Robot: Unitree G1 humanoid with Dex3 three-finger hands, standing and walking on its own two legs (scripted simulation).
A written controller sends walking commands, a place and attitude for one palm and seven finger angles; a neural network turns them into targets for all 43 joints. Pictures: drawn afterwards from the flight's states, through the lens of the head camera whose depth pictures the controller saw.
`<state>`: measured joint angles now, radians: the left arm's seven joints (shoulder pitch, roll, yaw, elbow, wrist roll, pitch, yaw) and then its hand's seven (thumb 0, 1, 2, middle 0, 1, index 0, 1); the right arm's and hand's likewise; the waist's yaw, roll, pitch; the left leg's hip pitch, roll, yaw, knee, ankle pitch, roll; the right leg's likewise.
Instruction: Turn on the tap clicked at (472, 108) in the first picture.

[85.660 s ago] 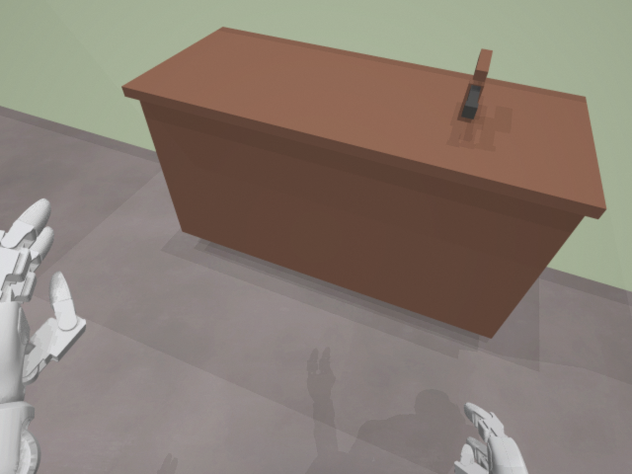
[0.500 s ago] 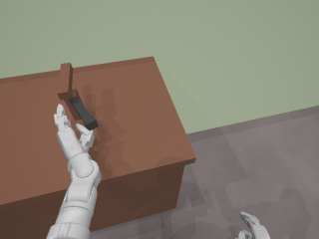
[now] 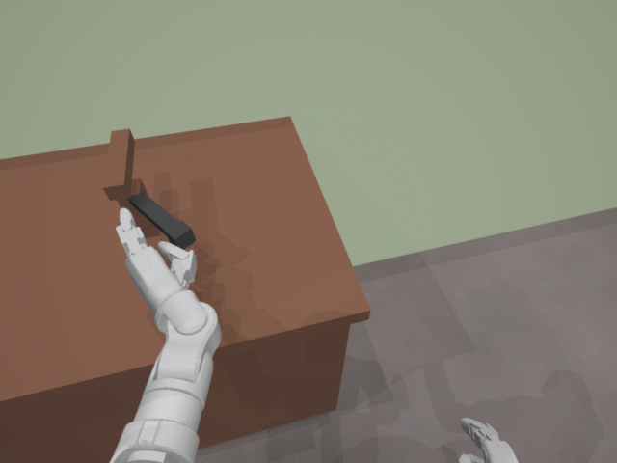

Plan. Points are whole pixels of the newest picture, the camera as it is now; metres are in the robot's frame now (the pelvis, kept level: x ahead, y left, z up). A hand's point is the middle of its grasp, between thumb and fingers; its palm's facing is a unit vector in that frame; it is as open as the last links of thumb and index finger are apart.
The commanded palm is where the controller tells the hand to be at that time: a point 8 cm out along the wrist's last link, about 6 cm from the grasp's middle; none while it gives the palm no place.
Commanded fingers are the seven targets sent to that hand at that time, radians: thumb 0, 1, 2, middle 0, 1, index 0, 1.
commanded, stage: push the lever round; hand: left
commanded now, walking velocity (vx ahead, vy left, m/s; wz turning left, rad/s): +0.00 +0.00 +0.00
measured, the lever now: (180, 235) +0.40 +0.20 +0.07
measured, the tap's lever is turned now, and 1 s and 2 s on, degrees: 33 64 76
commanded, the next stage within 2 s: lift the hand up off the lever in 1.40 s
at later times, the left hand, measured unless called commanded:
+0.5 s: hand (212, 240) +0.40 +0.16 +0.07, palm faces +0.73 -0.67 -0.09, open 7.6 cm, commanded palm +0.35 +0.18 +0.07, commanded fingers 0.00 0.90 0.90 -0.15 -0.15 -0.15 -0.15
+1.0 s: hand (227, 222) +0.43 +0.15 +0.07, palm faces +0.78 -0.61 -0.13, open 7.8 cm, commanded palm +0.38 +0.16 +0.07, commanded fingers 0.00 0.90 0.90 -0.15 -0.15 -0.15 -0.15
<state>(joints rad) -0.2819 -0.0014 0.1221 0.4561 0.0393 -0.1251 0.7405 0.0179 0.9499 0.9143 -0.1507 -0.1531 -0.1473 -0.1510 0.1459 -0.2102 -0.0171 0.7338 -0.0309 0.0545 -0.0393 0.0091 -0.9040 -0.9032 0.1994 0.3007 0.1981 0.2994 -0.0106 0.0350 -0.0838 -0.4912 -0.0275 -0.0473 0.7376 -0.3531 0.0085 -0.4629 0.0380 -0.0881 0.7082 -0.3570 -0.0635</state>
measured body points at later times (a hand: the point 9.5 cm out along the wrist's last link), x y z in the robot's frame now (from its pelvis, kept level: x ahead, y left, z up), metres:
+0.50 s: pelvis -0.01 +0.00 -0.01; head +0.02 -0.01 +0.44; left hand +0.35 +0.19 +0.07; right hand +0.13 -0.24 -0.13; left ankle +0.01 +0.11 -0.71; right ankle +0.00 -0.08 -0.71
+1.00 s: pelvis +0.00 -0.01 -0.01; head +0.04 -0.02 +0.44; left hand +0.39 +0.17 +0.08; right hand +0.10 -0.25 -0.15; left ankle +0.01 +0.11 -0.71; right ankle +0.00 -0.08 -0.71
